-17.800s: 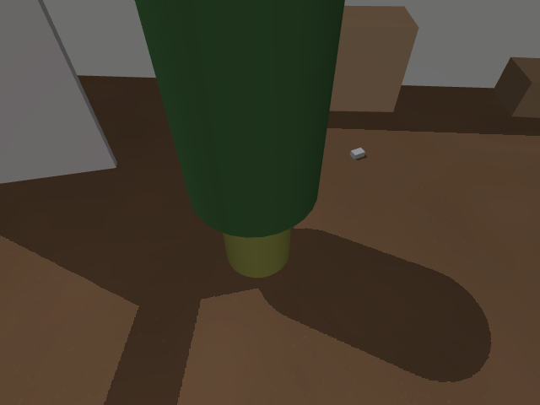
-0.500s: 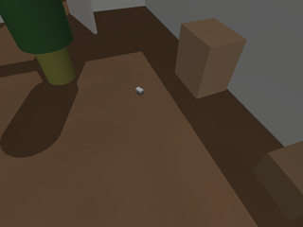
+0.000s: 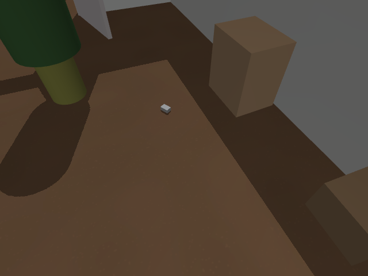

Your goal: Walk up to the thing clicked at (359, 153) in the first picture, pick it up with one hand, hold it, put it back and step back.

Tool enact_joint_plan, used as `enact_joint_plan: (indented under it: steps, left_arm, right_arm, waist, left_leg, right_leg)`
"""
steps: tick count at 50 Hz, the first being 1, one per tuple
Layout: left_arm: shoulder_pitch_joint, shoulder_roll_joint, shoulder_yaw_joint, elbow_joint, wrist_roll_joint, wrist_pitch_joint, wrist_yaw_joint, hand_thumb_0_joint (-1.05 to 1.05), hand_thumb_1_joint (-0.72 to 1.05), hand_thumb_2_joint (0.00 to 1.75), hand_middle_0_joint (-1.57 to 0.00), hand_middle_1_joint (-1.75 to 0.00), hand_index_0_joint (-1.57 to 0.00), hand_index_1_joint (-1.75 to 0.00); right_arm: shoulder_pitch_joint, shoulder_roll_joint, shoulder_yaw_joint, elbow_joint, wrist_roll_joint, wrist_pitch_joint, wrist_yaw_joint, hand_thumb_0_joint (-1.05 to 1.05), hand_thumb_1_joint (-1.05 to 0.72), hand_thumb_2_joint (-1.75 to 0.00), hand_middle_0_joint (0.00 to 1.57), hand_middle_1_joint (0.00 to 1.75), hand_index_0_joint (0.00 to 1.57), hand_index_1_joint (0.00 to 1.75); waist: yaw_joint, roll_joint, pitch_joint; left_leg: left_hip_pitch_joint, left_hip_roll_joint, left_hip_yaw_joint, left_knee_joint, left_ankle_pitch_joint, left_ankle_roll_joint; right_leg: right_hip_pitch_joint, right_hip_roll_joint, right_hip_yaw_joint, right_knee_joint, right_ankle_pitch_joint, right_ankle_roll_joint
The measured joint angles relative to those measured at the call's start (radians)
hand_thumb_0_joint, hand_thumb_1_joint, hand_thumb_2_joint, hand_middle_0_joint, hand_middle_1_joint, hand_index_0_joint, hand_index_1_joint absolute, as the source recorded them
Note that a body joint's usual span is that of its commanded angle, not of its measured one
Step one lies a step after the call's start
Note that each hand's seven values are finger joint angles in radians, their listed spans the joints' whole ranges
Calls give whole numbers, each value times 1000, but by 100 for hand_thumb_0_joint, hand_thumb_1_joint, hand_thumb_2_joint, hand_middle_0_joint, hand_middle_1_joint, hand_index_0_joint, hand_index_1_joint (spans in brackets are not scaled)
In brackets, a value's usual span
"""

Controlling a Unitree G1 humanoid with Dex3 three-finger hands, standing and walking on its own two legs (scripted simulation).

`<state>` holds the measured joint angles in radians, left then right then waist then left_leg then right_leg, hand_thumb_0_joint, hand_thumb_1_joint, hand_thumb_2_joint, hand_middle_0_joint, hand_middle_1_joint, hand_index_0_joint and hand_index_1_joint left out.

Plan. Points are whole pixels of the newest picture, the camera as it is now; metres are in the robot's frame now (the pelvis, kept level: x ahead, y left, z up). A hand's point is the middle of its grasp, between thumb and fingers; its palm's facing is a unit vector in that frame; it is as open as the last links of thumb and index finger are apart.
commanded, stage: stand
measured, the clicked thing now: (165, 108) +1.45 +0.22 -0.77
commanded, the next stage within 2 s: none
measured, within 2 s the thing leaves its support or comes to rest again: neither
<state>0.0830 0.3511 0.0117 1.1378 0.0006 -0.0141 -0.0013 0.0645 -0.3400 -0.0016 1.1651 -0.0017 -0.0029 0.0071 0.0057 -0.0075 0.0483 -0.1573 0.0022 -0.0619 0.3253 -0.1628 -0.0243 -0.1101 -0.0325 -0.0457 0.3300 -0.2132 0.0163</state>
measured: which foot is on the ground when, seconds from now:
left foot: down 0.00-1.00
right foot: down 0.00-1.00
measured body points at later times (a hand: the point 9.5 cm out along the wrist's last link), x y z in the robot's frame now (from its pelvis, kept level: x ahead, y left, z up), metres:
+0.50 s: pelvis +0.01 -0.01 +0.00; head +0.02 +0.00 +0.45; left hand +0.09 +0.30 -0.13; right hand +0.10 -0.30 -0.13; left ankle +0.01 +0.14 -0.75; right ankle -0.02 -0.13 -0.75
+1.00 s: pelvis +0.00 -0.01 +0.00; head +0.01 -0.01 +0.45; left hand +0.07 +0.30 -0.13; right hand +0.07 -0.31 -0.14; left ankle +0.01 +0.14 -0.75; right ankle -0.02 -0.13 -0.75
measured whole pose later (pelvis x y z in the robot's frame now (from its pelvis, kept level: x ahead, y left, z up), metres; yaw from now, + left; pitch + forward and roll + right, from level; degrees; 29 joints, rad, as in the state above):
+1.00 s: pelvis +0.00 -0.01 +0.00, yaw -1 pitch -1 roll +0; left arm 0.12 0.35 0.01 1.13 0.00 -0.01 0.00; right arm 0.10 -0.35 0.00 1.15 0.00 0.00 0.01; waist 0.01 0.00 0.05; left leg -0.13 0.01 -0.06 0.30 -0.16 -0.03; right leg -0.09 -0.02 -0.04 0.32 -0.21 0.01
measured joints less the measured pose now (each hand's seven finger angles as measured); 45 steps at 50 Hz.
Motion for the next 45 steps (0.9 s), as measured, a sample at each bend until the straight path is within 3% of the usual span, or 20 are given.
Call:
enact_joint_plan:
  steps: [17,45]
  left_arm:
    - [-2,-6,5,-8,1,0,4,1,91,90,-21,-30,-20,-30]
    - [31,2,2,-4,3,6,-2,1,91,90,-21,-30,-20,-30]
  right_arm:
    - [-24,-4,2,-19,1,0,-5,0,-91,-90,21,30,20,29]
    - [32,-6,5,-9,-2,0,-1,0,-91,-90,21,30,20,29]
  waist:
    - [4,3,1]
    - [2,4,-1]
  left_leg:
    - [27,13,3,-5,-14,-7]
    - [32,11,6,-22,7,-8]
  right_leg:
    - [32,13,3,-22,-3,-7]
    - [25,10,5,-16,7,-9]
